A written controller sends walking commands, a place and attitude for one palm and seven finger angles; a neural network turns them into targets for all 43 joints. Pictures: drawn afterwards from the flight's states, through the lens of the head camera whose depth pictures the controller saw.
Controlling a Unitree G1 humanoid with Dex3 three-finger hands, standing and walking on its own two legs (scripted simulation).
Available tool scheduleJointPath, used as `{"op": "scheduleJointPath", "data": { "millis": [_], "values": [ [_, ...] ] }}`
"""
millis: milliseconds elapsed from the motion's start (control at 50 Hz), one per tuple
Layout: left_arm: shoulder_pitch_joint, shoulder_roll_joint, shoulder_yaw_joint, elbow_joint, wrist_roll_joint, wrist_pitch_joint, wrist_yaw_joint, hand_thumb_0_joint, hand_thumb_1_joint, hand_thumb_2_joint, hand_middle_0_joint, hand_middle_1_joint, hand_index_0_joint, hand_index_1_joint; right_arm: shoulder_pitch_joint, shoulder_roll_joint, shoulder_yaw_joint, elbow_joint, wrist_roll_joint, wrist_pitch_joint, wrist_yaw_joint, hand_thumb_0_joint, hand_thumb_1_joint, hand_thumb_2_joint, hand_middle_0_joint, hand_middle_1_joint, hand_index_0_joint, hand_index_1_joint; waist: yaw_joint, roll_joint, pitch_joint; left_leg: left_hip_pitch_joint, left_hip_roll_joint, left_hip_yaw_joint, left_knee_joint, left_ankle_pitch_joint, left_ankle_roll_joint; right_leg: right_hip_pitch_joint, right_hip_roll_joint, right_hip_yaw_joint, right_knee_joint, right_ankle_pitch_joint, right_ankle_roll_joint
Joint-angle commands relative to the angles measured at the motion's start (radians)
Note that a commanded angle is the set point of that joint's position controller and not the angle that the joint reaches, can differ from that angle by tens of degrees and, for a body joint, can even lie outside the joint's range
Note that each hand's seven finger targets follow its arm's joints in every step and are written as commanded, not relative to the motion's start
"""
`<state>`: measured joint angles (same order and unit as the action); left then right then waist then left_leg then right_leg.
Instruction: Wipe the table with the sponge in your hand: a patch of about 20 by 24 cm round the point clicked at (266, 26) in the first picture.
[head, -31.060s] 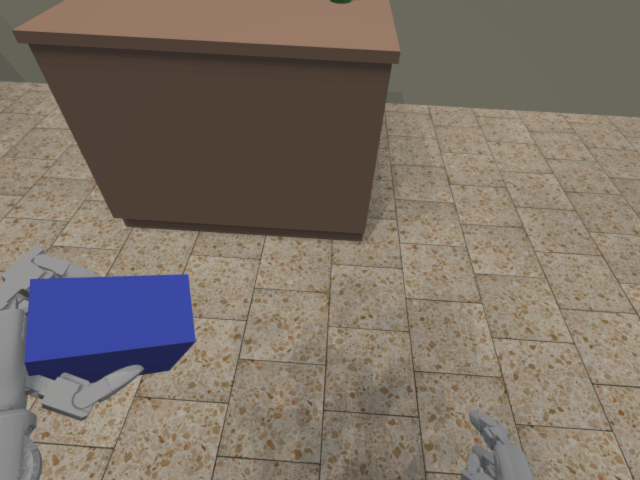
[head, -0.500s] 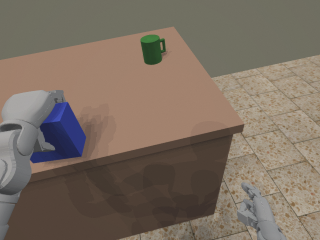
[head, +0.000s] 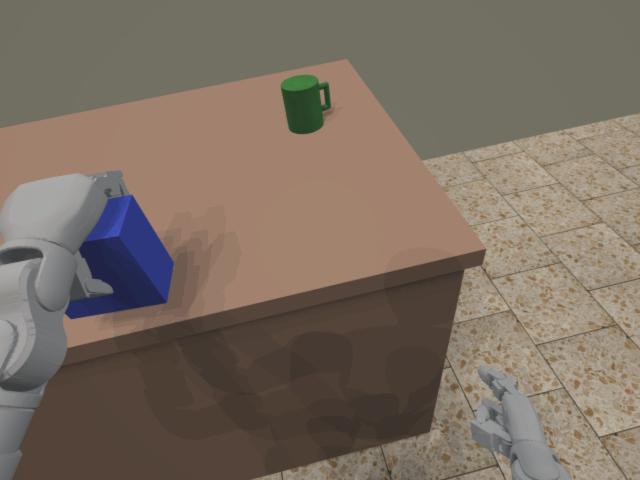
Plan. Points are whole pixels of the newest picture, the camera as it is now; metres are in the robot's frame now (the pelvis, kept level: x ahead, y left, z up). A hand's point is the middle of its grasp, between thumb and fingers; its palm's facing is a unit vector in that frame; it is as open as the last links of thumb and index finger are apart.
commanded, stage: move the sponge above the wiping area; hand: left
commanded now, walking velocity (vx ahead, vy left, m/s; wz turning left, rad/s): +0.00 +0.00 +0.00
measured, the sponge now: (109, 270) +0.27 +0.32 +0.16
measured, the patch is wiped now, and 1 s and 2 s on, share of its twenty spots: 0.00 0.00 0.00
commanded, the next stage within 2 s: lower the sponge onto the table in 0.96 s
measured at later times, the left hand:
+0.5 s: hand (69, 232) +0.27 +0.34 +0.21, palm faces +0.13 +0.04 -0.99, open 10.7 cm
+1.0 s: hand (71, 237) +0.27 +0.34 +0.21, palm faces +0.11 +0.01 -0.99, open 10.7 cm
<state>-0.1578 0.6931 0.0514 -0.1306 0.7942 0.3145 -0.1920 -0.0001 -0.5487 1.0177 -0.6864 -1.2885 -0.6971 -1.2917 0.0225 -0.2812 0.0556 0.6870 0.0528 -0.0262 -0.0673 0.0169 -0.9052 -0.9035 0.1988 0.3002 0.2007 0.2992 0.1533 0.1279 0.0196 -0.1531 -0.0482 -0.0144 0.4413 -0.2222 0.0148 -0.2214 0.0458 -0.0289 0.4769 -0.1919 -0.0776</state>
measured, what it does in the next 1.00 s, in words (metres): stands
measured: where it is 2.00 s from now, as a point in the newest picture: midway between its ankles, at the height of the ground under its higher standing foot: outside the picture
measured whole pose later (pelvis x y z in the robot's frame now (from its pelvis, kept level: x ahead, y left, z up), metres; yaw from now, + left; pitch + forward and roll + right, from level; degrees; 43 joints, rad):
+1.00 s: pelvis +0.00 +0.01 +0.00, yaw +0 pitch -3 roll +1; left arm -0.19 0.69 0.07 -0.08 0.81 0.40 -0.23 0.00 -0.55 1.02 -0.68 -1.29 -0.69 -1.30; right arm 0.01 -0.28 0.06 0.67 0.06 -0.01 -0.06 0.02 -0.90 -0.90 0.20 0.30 0.20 0.30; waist 0.14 0.13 0.01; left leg -0.16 -0.06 -0.01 0.43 -0.21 0.03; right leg -0.23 0.03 -0.03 0.46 -0.18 -0.06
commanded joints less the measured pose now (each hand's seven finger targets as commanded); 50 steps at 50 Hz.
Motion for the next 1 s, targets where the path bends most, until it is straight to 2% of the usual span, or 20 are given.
{"op": "scheduleJointPath", "data": {
  "millis": [0,20,80,140,200,220,260,320,480,580,620,640,660,700,720,780,820,900,960,980],
  "values": [
    [-0.320,0.324,0.208,-0.090,0.023,0.048,0.051,0.000,0.100,1.300,-1.200,-1.600,-1.200,-1.600,-0.217,-0.093,-0.038,-0.170,0.002,-0.045,-0.007,0.000,-0.900,-0.900,0.200,0.300,0.200,0.300,-0.002,-0.058,-0.217,-0.048,0.017,-0.040,-0.059,0.108,0.004,0.143,-0.084,0.136,-0.106,0.018,0.012],
    [-0.332,0.320,0.201,-0.084,0.025,0.058,0.038,0.000,0.100,1.300,-1.200,-1.600,-1.200,-1.600,-0.251,-0.088,-0.029,-0.181,0.012,-0.053,-0.009,0.000,-0.900,-0.900,0.200,0.300,0.200,0.300,-0.009,-0.043,-0.214,-0.048,0.014,-0.045,-0.052,0.101,0.003,0.136,-0.076,0.172,-0.109,0.003,0.002],
    [-0.348,0.299,0.146,-0.049,0.034,0.056,-0.003,0.000,0.100,1.300,-1.200,-1.600,-1.200,-1.600,-0.215,-0.096,-0.032,-0.176,0.011,-0.046,-0.015,0.000,-0.900,-0.900,0.200,0.300,0.200,0.300,-0.029,-0.068,-0.201,-0.060,0.017,-0.041,-0.058,0.071,0.010,0.120,-0.084,0.124,-0.109,-0.018,0.020],
    [-0.408,0.304,0.127,-0.118,0.044,0.009,-0.027,0.000,0.100,1.300,-1.200,-1.600,-1.200,-1.600,-0.204,-0.088,-0.028,-0.192,0.010,-0.067,-0.025,0.000,-0.900,-0.900,0.200,0.300,0.200,0.300,-0.039,-0.044,-0.263,-0.025,0.015,-0.051,-0.046,0.078,0.017,0.136,-0.088,0.130,-0.103,-0.021,0.017],
    [-0.391,0.355,0.185,-0.134,0.046,-0.044,-0.020,0.000,0.100,1.300,-1.200,-1.600,-1.200,-1.600,-0.184,-0.085,-0.033,-0.190,0.000,-0.070,-0.032,0.000,-0.900,-0.900,0.200,0.300,0.200,0.300,-0.027,-0.060,-0.259,-0.011,0.015,-0.052,-0.037,0.103,0.020,0.142,-0.088,0.139,-0.105,0.004,0.014],
    [-0.395,0.401,0.237,-0.168,0.042,-0.056,-0.008,0.000,0.100,1.300,-1.200,-1.600,-1.200,-1.600,-0.210,-0.082,-0.029,-0.201,0.004,-0.081,-0.032,0.000,-0.900,-0.900,0.200,0.300,0.200,0.300,-0.018,-0.030,-0.277,-0.006,0.014,-0.065,-0.030,0.109,0.016,0.155,-0.081,0.188,-0.109,-0.003,0.001],
    [-0.403,0.405,0.261,-0.111,0.041,-0.069,0.025,0.000,0.100,1.300,-1.200,-1.600,-1.200,-1.600,-0.175,-0.086,-0.032,-0.176,-0.005,-0.075,-0.029,0.000,-0.900,-0.900,0.200,0.300,0.200,0.300,-0.018,-0.041,-0.245,-0.021,0.016,-0.060,-0.041,0.128,0.009,0.148,-0.086,0.143,-0.104,0.019,0.004],
    [-0.353,0.423,0.316,-0.099,0.013,-0.048,0.065,0.000,0.100,1.300,-1.200,-1.600,-1.200,-1.600,-0.207,-0.088,-0.040,-0.179,0.000,-0.070,-0.022,0.000,-0.900,-0.900,0.200,0.300,0.200,0.300,0.010,-0.014,-0.239,-0.031,0.016,-0.060,-0.036,0.128,0.001,0.159,-0.082,0.192,-0.109,0.016,-0.007],
    [-0.284,0.345,0.204,-0.006,0.013,0.043,0.002,0.000,0.100,1.300,-1.200,-1.600,-1.200,-1.600,-0.195,-0.112,-0.043,-0.181,0.009,-0.039,-0.012,0.000,-0.900,-0.900,0.200,0.300,0.200,0.300,-0.023,-0.088,-0.205,-0.088,0.018,-0.038,-0.035,0.085,0.008,0.139,-0.093,0.138,-0.098,0.009,0.024],
    [-0.350,0.341,0.173,-0.122,0.028,-0.050,-0.034,0.000,0.100,1.300,-1.200,-1.600,-1.200,-1.600,-0.176,-0.090,-0.034,-0.201,0.004,-0.068,-0.032,0.000,-0.900,-0.900,0.200,0.300,0.200,0.300,-0.039,-0.072,-0.257,-0.019,0.018,-0.055,-0.026,0.097,0.021,0.127,-0.091,0.126,-0.096,0.008,0.021],
    [-0.405,0.370,0.206,-0.222,0.030,-0.088,-0.013,0.000,0.100,1.300,-1.200,-1.600,-1.200,-1.600,-0.209,-0.077,-0.028,-0.214,0.009,-0.088,-0.037,0.000,-0.900,-0.900,0.200,0.300,0.200,0.300,-0.030,0.001,-0.268,0.027,0.016,-0.075,-0.033,0.109,0.021,0.115,-0.076,0.159,-0.104,0.006,0.002],
    [-0.404,0.386,0.236,-0.231,0.024,-0.104,0.011,0.000,0.100,1.300,-1.200,-1.600,-1.200,-1.600,-0.170,-0.080,-0.038,-0.201,-0.005,-0.089,-0.040,0.000,-0.900,-0.900,0.200,0.300,0.200,0.300,-0.020,0.002,-0.303,0.030,0.019,-0.069,-0.032,0.134,0.019,0.148,-0.089,0.136,-0.092,0.029,0.005],
    [-0.390,0.382,0.246,-0.195,0.023,-0.105,0.029,0.000,0.100,1.300,-1.200,-1.600,-1.200,-1.600,-0.163,-0.079,-0.037,-0.189,-0.005,-0.088,-0.039,0.000,-0.900,-0.900,0.200,0.300,0.200,0.300,-0.020,-0.013,-0.263,0.022,0.020,-0.076,-0.046,0.136,0.012,0.131,-0.081,0.123,-0.097,0.028,0.005],
    [-0.396,0.397,0.288,-0.153,0.017,-0.093,0.068,0.000,0.100,1.300,-1.200,-1.600,-1.200,-1.600,-0.163,-0.085,-0.043,-0.173,-0.006,-0.079,-0.035,0.000,-0.900,-0.900,0.200,0.300,0.200,0.300,-0.006,-0.034,-0.239,0.004,0.025,-0.066,-0.054,0.129,0.006,0.133,-0.083,0.129,-0.109,0.025,0.005],
    [-0.396,0.413,0.309,-0.143,0.017,-0.071,0.085,0.000,0.100,1.300,-1.200,-1.600,-1.200,-1.600,-0.201,-0.084,-0.039,-0.174,0.002,-0.082,-0.031,0.000,-0.900,-0.900,0.200,0.300,0.200,0.300,0.005,0.008,-0.230,0.000,0.018,-0.077,-0.058,0.122,0.000,0.132,-0.069,0.165,-0.115,0.003,-0.010],
    [-0.381,0.343,0.249,-0.056,0.017,-0.002,0.107,0.000,0.100,1.300,-1.200,-1.600,-1.200,-1.600,-0.190,-0.093,-0.045,-0.152,-0.003,-0.058,-0.014,0.000,-0.900,-0.900,0.200,0.300,0.200,0.300,0.008,-0.019,-0.222,-0.034,0.025,-0.056,-0.076,0.137,-0.010,0.150,-0.080,0.125,-0.104,0.038,-0.003],
    [-0.348,0.324,0.225,-0.039,0.023,0.045,0.084,0.000,0.100,1.300,-1.200,-1.600,-1.200,-1.600,-0.234,-0.092,-0.034,-0.169,0.010,-0.051,-0.007,0.000,-0.900,-0.900,0.200,0.300,0.200,0.300,0.005,-0.036,-0.212,-0.042,0.020,-0.057,-0.079,0.131,-0.008,0.147,-0.068,0.145,-0.107,0.036,-0.008],
    [-0.280,0.242,0.127,-0.103,0.027,0.079,0.011,0.000,0.100,1.300,-1.200,-1.600,-1.200,-1.600,-0.221,-0.091,-0.034,-0.194,0.009,-0.036,0.000,0.000,-0.900,-0.900,0.200,0.300,0.200,0.300,-0.012,-0.063,-0.255,-0.031,0.025,-0.045,-0.075,0.145,0.004,0.159,-0.078,0.091,-0.086,0.088,0.014],
    [-0.289,0.236,0.096,-0.170,0.046,0.073,-0.035,0.000,0.100,1.300,-1.200,-1.600,-1.200,-1.600,-0.222,-0.085,-0.023,-0.210,0.010,-0.039,-0.001,0.000,-0.900,-0.900,0.200,0.300,0.200,0.300,-0.027,-0.081,-0.263,-0.017,0.024,-0.054,-0.067,0.156,0.012,0.147,-0.074,0.087,-0.077,0.095,0.015],
    [-0.280,0.282,0.140,-0.193,0.043,0.057,-0.038,0.000,0.100,1.300,-1.200,-1.600,-1.200,-1.600,-0.208,-0.089,-0.028,-0.211,0.005,-0.040,-0.003,0.000,-0.900,-0.900,0.200,0.300,0.200,0.300,-0.020,-0.082,-0.263,-0.012,0.025,-0.057,-0.064,0.153,0.017,0.145,-0.072,0.089,-0.079,0.092,0.016]
  ]
}}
